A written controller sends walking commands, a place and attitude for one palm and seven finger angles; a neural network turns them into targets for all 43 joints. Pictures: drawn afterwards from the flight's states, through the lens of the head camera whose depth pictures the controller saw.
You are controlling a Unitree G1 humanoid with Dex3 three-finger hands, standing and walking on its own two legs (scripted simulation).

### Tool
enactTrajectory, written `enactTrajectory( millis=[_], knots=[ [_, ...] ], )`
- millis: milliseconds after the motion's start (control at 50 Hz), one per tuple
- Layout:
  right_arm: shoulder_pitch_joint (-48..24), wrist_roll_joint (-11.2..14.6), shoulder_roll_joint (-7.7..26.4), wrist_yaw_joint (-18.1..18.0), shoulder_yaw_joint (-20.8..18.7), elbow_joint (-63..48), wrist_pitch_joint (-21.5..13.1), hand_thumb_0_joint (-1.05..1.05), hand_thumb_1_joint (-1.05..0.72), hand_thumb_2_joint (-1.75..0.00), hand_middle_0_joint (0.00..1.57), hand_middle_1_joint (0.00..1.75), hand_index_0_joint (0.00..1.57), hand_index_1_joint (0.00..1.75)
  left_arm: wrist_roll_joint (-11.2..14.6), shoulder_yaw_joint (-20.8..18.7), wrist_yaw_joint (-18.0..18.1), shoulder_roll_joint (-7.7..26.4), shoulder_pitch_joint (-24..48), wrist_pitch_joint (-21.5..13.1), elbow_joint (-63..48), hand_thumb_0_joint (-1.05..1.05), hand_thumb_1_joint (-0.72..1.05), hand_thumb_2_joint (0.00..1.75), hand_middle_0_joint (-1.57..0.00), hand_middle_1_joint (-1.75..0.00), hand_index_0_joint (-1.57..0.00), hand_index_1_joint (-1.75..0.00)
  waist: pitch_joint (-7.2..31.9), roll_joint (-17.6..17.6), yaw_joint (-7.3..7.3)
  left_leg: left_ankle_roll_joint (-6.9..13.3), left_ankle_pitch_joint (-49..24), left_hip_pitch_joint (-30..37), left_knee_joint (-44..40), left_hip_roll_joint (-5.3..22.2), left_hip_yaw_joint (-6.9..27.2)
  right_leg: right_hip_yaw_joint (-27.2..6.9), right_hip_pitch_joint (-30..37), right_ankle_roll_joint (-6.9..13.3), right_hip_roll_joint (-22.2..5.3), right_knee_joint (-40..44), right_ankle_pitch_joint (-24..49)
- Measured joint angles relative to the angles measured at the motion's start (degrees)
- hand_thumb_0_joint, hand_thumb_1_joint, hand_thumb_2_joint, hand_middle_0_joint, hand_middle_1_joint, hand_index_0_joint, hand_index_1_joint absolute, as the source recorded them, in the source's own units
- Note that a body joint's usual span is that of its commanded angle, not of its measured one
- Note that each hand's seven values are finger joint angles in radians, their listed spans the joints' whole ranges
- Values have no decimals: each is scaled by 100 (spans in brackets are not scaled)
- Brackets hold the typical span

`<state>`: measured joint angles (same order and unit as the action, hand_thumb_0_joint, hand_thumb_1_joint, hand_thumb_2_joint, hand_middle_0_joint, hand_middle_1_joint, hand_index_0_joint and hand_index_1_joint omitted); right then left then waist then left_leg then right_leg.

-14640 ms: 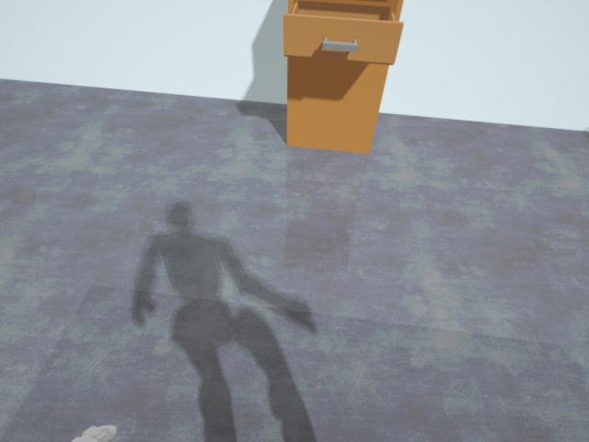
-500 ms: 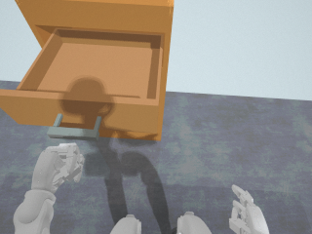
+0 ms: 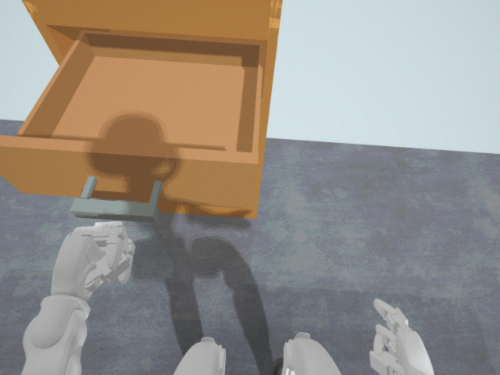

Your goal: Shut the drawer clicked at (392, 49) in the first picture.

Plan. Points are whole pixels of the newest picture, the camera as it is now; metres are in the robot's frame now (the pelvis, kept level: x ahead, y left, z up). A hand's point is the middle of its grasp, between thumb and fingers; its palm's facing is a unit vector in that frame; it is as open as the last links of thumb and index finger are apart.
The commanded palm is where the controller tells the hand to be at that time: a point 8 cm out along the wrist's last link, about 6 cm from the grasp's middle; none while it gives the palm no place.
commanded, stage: push the drawer shut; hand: left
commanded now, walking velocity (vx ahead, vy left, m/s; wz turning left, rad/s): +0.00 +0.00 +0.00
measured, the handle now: (120, 198) +0.37 +0.22 +0.04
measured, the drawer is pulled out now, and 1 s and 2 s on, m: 0.30 0.23 0.11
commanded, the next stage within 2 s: none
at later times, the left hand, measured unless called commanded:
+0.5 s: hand (129, 246) +0.30 +0.19 +0.03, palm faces -0.04 -1.00 -0.06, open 3.1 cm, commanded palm +0.29 +0.25 +0.04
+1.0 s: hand (138, 205) +0.37 +0.20 +0.03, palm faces -0.05 -1.00 -0.05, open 3.0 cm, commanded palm +0.36 +0.24 +0.04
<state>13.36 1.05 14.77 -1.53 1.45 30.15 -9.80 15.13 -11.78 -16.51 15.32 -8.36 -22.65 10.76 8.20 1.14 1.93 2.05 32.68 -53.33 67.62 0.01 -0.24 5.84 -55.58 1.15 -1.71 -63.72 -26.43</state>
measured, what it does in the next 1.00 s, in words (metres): stands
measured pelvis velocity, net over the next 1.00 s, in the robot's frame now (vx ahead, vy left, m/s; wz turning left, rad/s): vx -0.02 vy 0.00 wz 0.00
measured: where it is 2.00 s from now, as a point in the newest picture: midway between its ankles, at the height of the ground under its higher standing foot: outside the picture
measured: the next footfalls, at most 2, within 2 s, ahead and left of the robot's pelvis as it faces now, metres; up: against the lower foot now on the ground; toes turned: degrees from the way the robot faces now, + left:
none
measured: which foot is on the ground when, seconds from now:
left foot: down 0.00-1.00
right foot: down 0.00-1.00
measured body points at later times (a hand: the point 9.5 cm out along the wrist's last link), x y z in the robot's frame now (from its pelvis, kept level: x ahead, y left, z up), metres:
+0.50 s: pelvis +0.00 +0.00 +0.00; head +0.09 +0.01 +0.44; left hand +0.29 +0.25 +0.04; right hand +0.17 -0.24 -0.09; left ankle +0.00 +0.09 -0.65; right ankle +0.04 -0.11 -0.65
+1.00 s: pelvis -0.02 +0.00 +0.00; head +0.09 +0.01 +0.43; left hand +0.36 +0.25 +0.04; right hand +0.11 -0.26 -0.11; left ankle +0.00 +0.09 -0.65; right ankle +0.04 -0.11 -0.65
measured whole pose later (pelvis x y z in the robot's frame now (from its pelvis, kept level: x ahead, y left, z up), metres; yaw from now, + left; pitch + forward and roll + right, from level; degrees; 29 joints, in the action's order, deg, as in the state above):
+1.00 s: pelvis -0.02 +0.00 +0.00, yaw +0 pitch +19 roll -2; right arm 14.3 1.2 15.1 -2.9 2.9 34.5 -6.8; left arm 12.0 -14.7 -17.4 20.4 21.4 -23.1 38.4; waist 6.9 0.5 3.5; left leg 1.7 30.5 -56.8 68.1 0.1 0.2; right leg 6.2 -58.7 1.7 -1.7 -63.7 -24.2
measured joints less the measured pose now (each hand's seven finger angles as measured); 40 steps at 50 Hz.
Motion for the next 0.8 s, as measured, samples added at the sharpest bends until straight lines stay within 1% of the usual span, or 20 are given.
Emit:
enactTrajectory(
  millis=[180, 280, 340, 440, 520, 640, 800],
  knots=[
    [-5, -16, -52, 39, 9, -91, 100, 1, -91, -90, 20, 30, 20, 30, -87, 115, 164, -44, -129, 4, -179, 2, 90, 90, -140, -160, -140, -160, 27, 3, 4, 4, 18, 52, -34, 0, -14, -17, 42, -10, 4, 25, -17],
    [-35, -25, -43, 21, 25, -42, 125, 1, -91, -90, 20, 30, 20, 30, -139, 118, 210, -33, 134, -21, 13, 2, 90, 90, -140, -160, -140, -160, 35, 6, -23, -5, 36, -14, 27, -9, 16, 11, -11, 0, -7, -33, -45],
    [-73, -23, -43, 5, 35, 13, 153, 1, -91, -90, 20, 30, 20, 30, -150, 74, 164, -6, 365, 2, 186, 2, 90, 90, -140, -160, -140, -160, 24, -1, -24, -11, 41, -44, 52, -4, 22, 17, -40, 9, -4, -58, -51],
    [-67, -11, -33, -22, 31, 73, 192, 1, -91, -90, 20, 30, 20, 30, -121, 10, 41, 61, 535, 40, 381, 0, 86, 91, -140, -160, -140, -160, -4, 6, -34, -23, 9, -30, 17, -1, 37, 31, -20, 20, 0, -21, -24],
    [-45, -7, -10, -49, 32, 142, 176, 1, -91, -90, 20, 30, 20, 30, -115, 1, 25, 78, 683, -9, 571, 0, 84, 92, -140, -160, -140, -160, -11, 8, -48, -29, -27, -38, -5, -10, 55, 49, -18, 27, -9, 1, 2],
    [-66, 5, 24, -114, 53, 289, 158, 1, -91, -90, 20, 30, 20, 30, -144, -38, -43, 140, 1141, -122, 1022, -2, 80, 93, -140, -160, -140, -160, -43, -21, -64, -41, -64, -132, 58, -18, 93, 87, -90, 47, -21, -46, 31],
    [-87, 33, 41, -186, 102, 397, 160, 1, -91, -90, 20, 30, 20, 30, -194, -86, -72, 326, 2040, -22, 1800, -3, 77, 94, -140, -160, -140, -160, -114, -34, -3, -49, -152, -257, 88, -25, 109, 105, -197, 64, -31, -57, 121]
  ],
)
